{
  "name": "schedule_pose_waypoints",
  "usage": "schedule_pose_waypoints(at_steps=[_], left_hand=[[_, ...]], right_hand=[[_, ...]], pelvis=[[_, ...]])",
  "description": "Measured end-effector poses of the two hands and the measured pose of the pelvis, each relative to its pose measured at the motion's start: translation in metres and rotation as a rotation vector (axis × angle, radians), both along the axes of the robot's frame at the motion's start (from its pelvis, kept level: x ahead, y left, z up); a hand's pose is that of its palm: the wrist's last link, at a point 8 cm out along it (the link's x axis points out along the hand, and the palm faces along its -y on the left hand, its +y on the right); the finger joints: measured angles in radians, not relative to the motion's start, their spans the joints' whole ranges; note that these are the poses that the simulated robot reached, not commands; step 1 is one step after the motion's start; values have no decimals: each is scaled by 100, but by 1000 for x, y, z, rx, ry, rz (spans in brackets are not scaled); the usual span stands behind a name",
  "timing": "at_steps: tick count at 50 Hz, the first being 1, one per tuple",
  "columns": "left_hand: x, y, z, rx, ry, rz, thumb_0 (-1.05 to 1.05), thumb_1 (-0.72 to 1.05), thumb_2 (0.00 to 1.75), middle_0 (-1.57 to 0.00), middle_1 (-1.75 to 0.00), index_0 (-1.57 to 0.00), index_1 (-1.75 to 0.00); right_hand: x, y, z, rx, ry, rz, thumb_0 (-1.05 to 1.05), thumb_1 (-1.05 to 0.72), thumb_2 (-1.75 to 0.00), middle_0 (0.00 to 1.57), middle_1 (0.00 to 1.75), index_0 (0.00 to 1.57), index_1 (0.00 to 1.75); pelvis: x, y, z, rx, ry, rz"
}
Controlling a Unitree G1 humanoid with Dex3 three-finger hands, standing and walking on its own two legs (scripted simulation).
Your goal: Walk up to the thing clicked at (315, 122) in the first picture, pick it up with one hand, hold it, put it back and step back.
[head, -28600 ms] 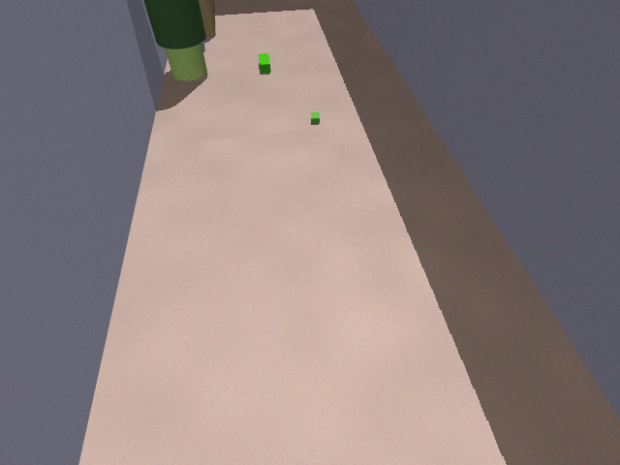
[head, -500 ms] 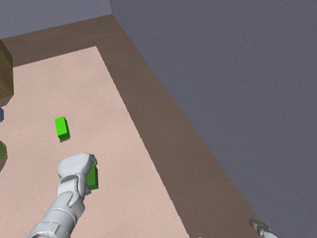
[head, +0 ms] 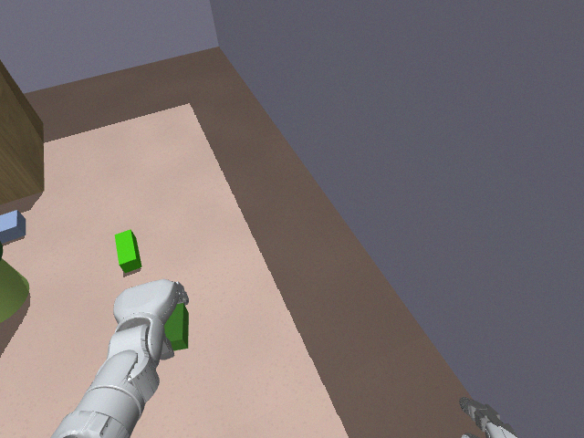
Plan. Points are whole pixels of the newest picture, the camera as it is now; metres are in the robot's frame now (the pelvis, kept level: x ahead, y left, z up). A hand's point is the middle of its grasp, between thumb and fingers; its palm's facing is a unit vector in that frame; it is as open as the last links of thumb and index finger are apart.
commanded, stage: hold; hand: left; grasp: from above
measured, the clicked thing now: (171, 327) +0.32 +0.22 -0.08
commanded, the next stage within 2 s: crouch in 1.30 s
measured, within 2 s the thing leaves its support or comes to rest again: neither
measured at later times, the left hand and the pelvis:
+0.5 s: hand (158, 338) +0.28 +0.21 -0.03, palm faces -0.40 -0.13 -0.91, open 9.0 cm; pelvis -0.01 -0.01 +0.01, yaw +0 degrees
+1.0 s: hand (149, 332) +0.28 +0.22 -0.02, palm faces -0.44 -0.13 -0.89, open 9.0 cm; pelvis -0.01 +0.00 +0.01, yaw +0 degrees
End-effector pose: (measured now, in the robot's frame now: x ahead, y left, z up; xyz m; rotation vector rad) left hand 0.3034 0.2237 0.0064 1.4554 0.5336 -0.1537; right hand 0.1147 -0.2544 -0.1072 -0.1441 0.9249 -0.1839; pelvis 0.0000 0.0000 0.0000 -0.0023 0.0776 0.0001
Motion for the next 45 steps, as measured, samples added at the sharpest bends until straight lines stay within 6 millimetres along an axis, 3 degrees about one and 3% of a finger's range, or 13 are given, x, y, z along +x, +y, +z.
schedule_pose_waypoints(at_steps=[24, 37, 45], left_hand=[[-21, -8, 19, -4, -10, -10, 9, 27, 24, -118, -16, -83, -13], [-19, -4, 33, -1, -13, -3, 8, 26, 24, -116, -17, -83, -14], [-17, 0, 31, -4, 19, -4, 8, 26, 25, -115, -19, -82, -16]], right_hand=[[8, 2, 11, 21, -50, 29, 1, -91, -91, 20, 30, 20, 30], [17, 9, 16, 30, -75, 32, 1, -91, -91, 20, 30, 20, 30], [21, 14, 19, 31, -81, 38, 1, -91, -91, 20, 30, 20, 30]], pelvis=[[-11, -5, 7, 7, -49, -1], [-11, -2, 10, 7, -63, -6], [-9, -1, 11, 7, -62, -9]])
